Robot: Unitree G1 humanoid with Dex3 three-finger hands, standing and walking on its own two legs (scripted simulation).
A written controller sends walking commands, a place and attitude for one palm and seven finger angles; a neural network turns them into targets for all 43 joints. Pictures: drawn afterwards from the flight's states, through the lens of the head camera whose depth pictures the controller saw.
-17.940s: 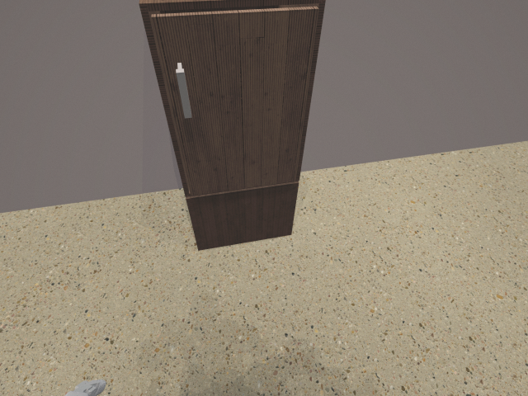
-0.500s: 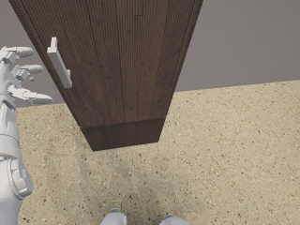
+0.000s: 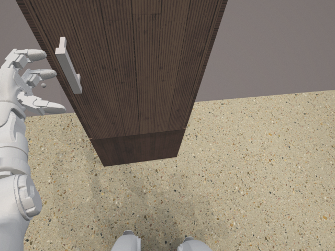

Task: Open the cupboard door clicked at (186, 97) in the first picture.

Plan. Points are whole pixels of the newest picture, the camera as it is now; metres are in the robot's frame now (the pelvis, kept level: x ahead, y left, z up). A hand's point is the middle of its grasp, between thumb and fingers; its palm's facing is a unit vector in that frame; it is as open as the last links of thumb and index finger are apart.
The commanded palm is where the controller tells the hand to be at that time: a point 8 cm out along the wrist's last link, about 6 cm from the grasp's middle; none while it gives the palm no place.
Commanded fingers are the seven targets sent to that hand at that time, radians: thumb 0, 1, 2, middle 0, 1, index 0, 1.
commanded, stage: slide the fingers in behind the handle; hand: left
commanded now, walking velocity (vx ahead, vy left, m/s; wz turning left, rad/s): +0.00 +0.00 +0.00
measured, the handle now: (70, 67) +0.53 +0.22 +0.10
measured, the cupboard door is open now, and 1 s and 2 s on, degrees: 0 0 0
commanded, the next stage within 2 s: close the thumb around the handle in 1.38 s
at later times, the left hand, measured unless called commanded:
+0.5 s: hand (60, 83) +0.47 +0.24 +0.10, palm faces +0.13 -0.99 +0.01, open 14.0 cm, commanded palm +0.45 +0.28 +0.09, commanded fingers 0.00 -0.50 0.30 -0.30 -1.20 -0.30 -1.20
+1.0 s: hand (75, 83) +0.48 +0.21 +0.09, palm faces +0.12 -0.99 +0.00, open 13.9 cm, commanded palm +0.46 +0.25 +0.09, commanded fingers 0.00 -0.50 0.30 -0.30 -1.20 -0.30 -1.20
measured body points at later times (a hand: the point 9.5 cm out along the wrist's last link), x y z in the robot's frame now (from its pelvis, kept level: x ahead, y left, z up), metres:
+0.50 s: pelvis +0.00 +0.00 +0.00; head +0.09 +0.02 +0.44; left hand +0.46 +0.29 +0.10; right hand +0.03 -0.26 -0.11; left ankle +0.02 +0.10 -0.68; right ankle -0.02 -0.12 -0.68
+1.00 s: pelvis +0.00 -0.01 +0.00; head +0.10 +0.01 +0.44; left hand +0.47 +0.26 +0.09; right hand +0.03 -0.27 -0.12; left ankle +0.02 +0.10 -0.68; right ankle -0.02 -0.12 -0.68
